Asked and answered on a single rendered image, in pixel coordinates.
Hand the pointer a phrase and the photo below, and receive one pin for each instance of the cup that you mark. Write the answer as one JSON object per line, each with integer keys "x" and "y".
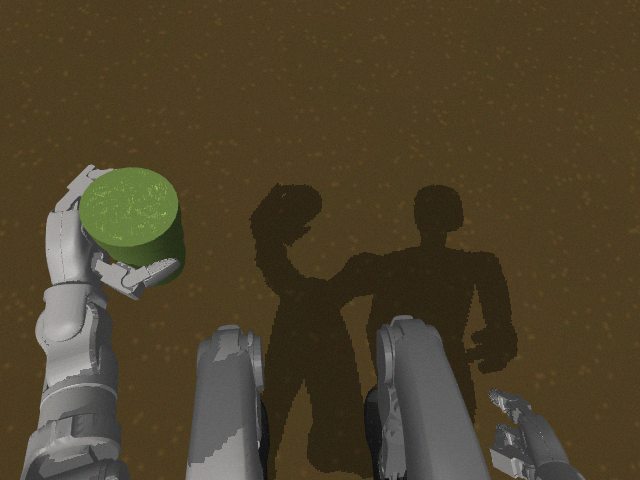
{"x": 134, "y": 214}

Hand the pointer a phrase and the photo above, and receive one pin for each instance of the right robot arm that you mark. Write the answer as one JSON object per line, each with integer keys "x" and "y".
{"x": 557, "y": 471}

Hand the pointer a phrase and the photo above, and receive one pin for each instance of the right robot hand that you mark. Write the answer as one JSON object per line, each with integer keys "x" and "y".
{"x": 519, "y": 453}

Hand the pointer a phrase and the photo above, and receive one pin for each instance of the right robot foot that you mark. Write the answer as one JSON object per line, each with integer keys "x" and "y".
{"x": 373, "y": 432}

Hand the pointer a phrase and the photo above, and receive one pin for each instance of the left robot hand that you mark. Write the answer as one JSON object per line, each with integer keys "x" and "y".
{"x": 73, "y": 255}

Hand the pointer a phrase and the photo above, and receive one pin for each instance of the left robot arm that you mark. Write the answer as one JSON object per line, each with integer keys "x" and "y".
{"x": 78, "y": 436}

